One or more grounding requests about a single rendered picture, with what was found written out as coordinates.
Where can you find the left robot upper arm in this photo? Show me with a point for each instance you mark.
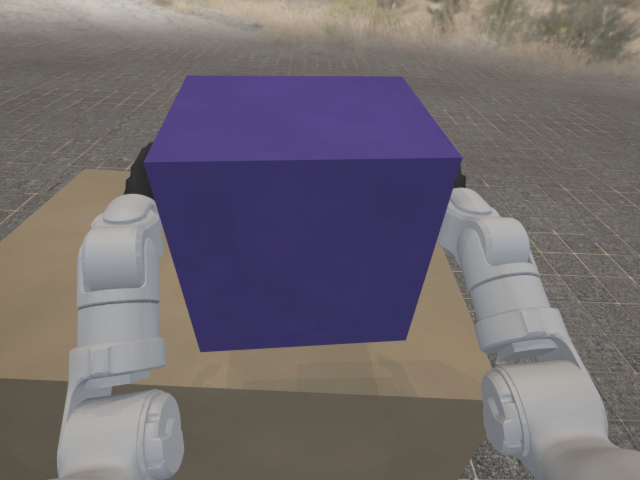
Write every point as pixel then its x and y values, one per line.
pixel 129 436

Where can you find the left robot forearm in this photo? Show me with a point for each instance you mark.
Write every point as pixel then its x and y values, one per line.
pixel 117 294

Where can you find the left robot hand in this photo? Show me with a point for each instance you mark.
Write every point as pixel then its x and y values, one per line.
pixel 138 182

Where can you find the carton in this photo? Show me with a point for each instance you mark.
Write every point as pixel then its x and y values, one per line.
pixel 300 210

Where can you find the pedestal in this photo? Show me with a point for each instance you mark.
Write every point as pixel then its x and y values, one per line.
pixel 393 410

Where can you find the right robot forearm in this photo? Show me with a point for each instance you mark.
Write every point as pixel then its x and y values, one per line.
pixel 515 319

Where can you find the right robot hand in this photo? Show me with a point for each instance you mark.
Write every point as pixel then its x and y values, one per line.
pixel 460 180

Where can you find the right robot upper arm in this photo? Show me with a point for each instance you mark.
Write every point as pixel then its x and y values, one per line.
pixel 547 415

